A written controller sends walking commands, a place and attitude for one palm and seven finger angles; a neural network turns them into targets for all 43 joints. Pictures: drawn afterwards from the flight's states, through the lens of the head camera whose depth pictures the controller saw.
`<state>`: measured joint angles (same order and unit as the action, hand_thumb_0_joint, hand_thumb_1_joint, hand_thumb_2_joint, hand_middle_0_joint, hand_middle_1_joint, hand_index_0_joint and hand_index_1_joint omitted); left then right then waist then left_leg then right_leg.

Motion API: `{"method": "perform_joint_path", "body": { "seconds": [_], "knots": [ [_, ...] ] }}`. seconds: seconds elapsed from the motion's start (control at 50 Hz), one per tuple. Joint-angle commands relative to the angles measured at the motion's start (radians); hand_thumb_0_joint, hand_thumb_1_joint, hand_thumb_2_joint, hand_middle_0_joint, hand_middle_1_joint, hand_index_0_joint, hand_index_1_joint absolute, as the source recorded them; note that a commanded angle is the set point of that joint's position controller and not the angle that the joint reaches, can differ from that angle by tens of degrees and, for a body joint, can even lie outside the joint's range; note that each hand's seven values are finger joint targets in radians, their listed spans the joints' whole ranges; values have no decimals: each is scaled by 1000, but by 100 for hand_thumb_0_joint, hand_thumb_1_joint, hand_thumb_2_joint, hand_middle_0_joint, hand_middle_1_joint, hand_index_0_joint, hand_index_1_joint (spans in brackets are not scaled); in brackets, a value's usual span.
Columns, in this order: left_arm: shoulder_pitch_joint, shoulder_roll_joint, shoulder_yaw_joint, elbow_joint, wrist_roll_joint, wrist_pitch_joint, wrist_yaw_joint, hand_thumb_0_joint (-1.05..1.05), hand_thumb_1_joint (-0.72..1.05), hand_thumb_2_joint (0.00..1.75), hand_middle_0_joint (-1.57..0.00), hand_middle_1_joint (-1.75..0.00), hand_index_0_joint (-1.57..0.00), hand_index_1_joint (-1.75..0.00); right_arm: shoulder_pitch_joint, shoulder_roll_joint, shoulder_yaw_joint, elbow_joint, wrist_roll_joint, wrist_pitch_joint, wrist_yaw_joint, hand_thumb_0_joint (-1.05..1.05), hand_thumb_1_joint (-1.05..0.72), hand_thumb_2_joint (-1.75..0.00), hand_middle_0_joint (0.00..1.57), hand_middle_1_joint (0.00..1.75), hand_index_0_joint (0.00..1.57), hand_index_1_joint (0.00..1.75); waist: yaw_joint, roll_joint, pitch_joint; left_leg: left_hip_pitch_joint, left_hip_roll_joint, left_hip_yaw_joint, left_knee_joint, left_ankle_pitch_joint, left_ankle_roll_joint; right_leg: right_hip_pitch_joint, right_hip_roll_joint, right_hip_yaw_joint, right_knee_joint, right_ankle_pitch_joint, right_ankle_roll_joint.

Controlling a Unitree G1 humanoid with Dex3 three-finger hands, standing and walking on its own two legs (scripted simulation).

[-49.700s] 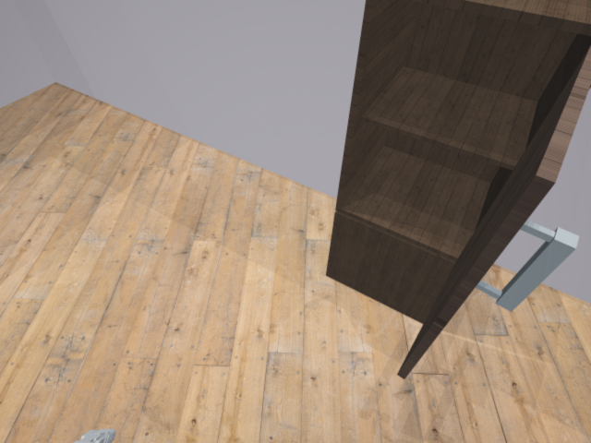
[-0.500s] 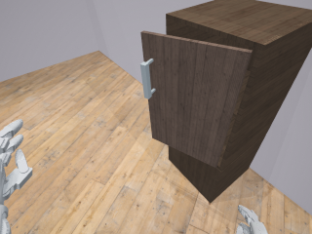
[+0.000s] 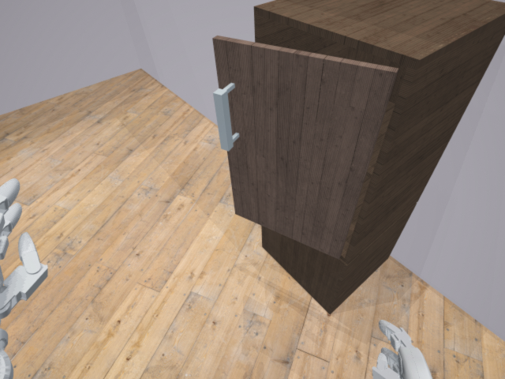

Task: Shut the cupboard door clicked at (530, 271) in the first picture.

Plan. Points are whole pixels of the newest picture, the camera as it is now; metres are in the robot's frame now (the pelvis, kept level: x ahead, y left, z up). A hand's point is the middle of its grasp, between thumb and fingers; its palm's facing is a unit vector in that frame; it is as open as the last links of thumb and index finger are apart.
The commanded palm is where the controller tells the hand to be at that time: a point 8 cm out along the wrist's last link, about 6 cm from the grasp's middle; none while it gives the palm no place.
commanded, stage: step back with the hand held close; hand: left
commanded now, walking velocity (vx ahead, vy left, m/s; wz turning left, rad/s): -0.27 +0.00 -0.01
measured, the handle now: (228, 117) +0.67 +0.12 +0.07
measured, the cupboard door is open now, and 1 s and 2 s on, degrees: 21 21 21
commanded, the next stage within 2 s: stop stepping back and stand still in 1.34 s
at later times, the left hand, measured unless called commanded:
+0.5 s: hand (5, 319) +0.14 +0.29 +0.15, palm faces +0.46 -0.76 -0.46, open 7.4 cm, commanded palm +0.08 +0.31 +0.17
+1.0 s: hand out of the picture +0.07 +0.28 +0.16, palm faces +0.47 -0.76 -0.45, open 7.4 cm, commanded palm -0.01 +0.32 +0.17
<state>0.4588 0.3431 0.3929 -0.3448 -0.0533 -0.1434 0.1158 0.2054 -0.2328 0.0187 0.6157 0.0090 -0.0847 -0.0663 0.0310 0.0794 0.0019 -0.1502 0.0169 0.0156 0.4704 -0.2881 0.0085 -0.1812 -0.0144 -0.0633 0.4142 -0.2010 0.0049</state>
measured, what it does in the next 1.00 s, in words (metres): shifts its weight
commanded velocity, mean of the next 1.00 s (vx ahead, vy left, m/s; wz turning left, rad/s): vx -0.32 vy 0.00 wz -0.02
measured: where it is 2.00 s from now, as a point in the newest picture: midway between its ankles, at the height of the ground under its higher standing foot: outside the picture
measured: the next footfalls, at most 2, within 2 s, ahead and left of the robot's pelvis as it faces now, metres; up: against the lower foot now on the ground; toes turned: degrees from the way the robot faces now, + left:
right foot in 1.20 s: -0.20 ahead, -0.12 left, +0.00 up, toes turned +3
left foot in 1.36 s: -0.07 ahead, +0.11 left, +0.00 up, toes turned +2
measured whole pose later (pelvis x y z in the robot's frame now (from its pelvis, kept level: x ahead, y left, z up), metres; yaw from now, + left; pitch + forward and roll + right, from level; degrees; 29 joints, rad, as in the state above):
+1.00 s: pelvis -0.13 +0.01 -0.03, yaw +3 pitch +0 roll -1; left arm 0.51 0.42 0.44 -0.51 -0.02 -0.25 0.17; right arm 0.21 -0.23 0.00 0.60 0.01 -0.06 -0.06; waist -0.03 -0.03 0.02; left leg -0.50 -0.01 0.04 0.68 -0.29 0.05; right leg -0.50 -0.01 0.03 0.64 -0.21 0.02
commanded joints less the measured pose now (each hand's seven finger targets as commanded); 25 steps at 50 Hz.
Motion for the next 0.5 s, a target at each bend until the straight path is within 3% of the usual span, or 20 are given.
{"method": "perform_joint_path", "body": {
  "seconds": [0.0, 0.08, 0.1, 0.18, 0.2, 0.26, 0.28, 0.3, 0.38, 0.4, 0.48],
  "knots": [
    [20, 220, 119, -229, 1, -84, 27, 0, 90, 90, -20, -30, -20, -30, -99, -110, -60, -161, -1, -15, -18, 0, -90, -90, 20, 30, 20, 30, -23, -81, -131, -82, 20, -10, 11, 210, 13, 24, -132, 117, -34, 219, -47],
    [55, 271, 171, -278, -5, -81, 43, 0, 90, 90, -20, -30, -20, -30, -104, -123, -70, -180, 1, 13, -33, 0, -90, -90, 20, 30, 20, 30, -22, -51, -191, -94, 55, -34, 1, 406, 8, 57, -98, 77, 80, 384, -24],
    [57, 259, 161, -300, -6, -80, 43, 0, 90, 90, -20, -30, -20, -30, -102, -120, -70, -190, 3, 20, -34, 0, -90, -90, 20, 30, 20, 30, -25, -39, -206, -97, 64, -37, 1, 446, 7, 67, -91, 75, 108, 414, -21],
    [69, 294, 202, -325, -6, -80, 50, 0, 90, 90, -20, -30, -20, -30, -106, -130, -75, -205, -2, 33, -41, 0, -90, -90, 20, 30, 20, 30, -16, 5, -206, -169, 89, -63, -21, 447, 14, 80, -63, 68, 168, 383, -8],
    [75, 268, 181, -322, -8, -82, 50, 0, 90, 90, -20, -30, -20, -30, -98, -121, -71, -209, 1, 34, -40, 0, -90, -90, 20, 30, 20, 30, -21, -3, -194, -192, 95, -65, -27, 425, 14, 77, -60, 65, 176, 357, -6],
    [70, 254, 176, -313, -4, -86, 52, 0, 90, 90, -20, -30, -20, -30, -89, -130, -72, -212, -1, 29, -38, 0, -90, -90, 20, 30, 20, 30, -22, 9, -146, -315, 114, -83, -69, 240, 35, 93, -38, 70, 200, 259, 3],
    [68, 275, 199, -310, 2, -91, 53, 0, 90, 90, -20, -30, -20, -30, -92, -138, -75, -208, -4, 26, -39, 0, -90, -90, 20, 30, 20, 30, -16, 18, -140, -358, 113, -92, -82, 172, 42, 115, -37, 75, 204, 248, 2],
    [65, 249, 175, -307, 3, -95, 52, 0, 90, 90, -20, -30, -20, -30, -86, -129, -69, -212, -1, 23, -38, 0, -90, -90, 20, 30, 20, 30, -22, 5, -124, -397, 113, -92, -87, 114, 45, 119, -39, 80, 211, 231, 2],
    [28, 264, 189, -271, 17, -108, 60, 0, 90, 90, -20, -30, -20, -30, -76, -139, -70, -212, 4, 13, -37, 0, -90, -90, 20, 30, 20, 30, -27, -30, -61, -556, 97, -89, -98, -242, 65, 125, -52, 136, 188, 85, -4],
    [13, 240, 163, -278, 20, -114, 59, 0, 90, 90, -20, -30, -20, -30, -71, -131, -65, -215, 6, 10, -36, 0, -90, -90, 20, 30, 20, 30, -33, -43, -49, -564, 85, -83, -81, -301, 66, 99, -63, 152, 167, 33, -7],
    [-26, 278, 186, -323, 34, -138, 71, 0, 90, 90, -20, -30, -20, -30, -62, -137, -66, -206, 1, -12, -34, 0, -90, -90, 20, 30, 20, 30, -34, -71, -57, -529, 57, -91, -25, -345, 62, 19, -84, 199, 75, -145, -25]
  ]
}}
